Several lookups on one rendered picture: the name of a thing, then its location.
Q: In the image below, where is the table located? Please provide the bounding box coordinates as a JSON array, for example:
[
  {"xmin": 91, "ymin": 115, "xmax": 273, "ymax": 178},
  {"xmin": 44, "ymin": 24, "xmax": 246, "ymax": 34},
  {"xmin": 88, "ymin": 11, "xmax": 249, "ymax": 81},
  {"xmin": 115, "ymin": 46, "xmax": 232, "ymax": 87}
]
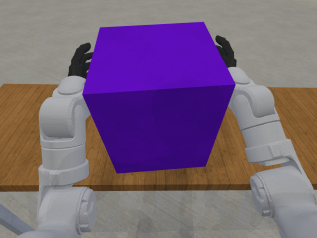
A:
[{"xmin": 0, "ymin": 83, "xmax": 317, "ymax": 238}]

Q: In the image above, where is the robot right upper arm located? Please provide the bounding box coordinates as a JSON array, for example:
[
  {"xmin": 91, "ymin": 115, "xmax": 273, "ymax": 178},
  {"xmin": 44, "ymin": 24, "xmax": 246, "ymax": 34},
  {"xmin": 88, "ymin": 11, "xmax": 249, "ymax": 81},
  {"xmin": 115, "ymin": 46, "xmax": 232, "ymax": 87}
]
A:
[{"xmin": 249, "ymin": 165, "xmax": 317, "ymax": 238}]

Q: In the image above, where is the left robot hand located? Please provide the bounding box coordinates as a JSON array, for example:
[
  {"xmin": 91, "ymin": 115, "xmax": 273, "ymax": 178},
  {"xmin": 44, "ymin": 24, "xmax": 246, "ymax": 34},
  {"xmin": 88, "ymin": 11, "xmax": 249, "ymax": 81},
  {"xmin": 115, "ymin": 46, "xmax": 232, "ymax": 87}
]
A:
[{"xmin": 68, "ymin": 42, "xmax": 94, "ymax": 79}]

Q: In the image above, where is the robot left upper arm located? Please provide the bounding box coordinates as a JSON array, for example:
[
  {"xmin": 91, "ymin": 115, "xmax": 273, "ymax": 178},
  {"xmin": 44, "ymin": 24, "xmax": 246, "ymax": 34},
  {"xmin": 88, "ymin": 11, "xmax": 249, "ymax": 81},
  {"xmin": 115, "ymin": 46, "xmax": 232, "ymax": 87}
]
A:
[{"xmin": 15, "ymin": 186, "xmax": 97, "ymax": 238}]

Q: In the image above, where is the left robot forearm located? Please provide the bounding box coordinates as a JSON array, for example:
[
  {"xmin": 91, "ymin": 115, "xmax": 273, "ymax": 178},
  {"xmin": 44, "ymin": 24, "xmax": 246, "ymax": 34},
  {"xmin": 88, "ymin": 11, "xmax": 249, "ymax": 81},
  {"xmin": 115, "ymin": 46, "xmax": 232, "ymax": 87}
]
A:
[{"xmin": 36, "ymin": 75, "xmax": 91, "ymax": 228}]

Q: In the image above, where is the carton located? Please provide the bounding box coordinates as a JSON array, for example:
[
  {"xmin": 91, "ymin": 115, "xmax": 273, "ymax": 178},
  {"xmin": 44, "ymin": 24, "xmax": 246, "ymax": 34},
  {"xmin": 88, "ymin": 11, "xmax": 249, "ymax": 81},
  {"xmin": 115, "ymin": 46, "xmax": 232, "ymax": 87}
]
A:
[{"xmin": 82, "ymin": 22, "xmax": 236, "ymax": 174}]

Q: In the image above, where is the right robot forearm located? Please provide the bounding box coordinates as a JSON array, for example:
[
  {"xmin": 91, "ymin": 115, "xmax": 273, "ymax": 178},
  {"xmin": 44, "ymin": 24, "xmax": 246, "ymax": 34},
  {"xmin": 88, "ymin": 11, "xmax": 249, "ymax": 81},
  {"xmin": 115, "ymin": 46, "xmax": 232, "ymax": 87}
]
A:
[{"xmin": 228, "ymin": 67, "xmax": 316, "ymax": 205}]

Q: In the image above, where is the right robot hand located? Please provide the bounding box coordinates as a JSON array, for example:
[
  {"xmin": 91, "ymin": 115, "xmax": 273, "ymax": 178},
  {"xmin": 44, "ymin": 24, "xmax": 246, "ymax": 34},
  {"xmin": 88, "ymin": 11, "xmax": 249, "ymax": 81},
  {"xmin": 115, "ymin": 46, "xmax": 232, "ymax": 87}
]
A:
[{"xmin": 215, "ymin": 35, "xmax": 237, "ymax": 68}]

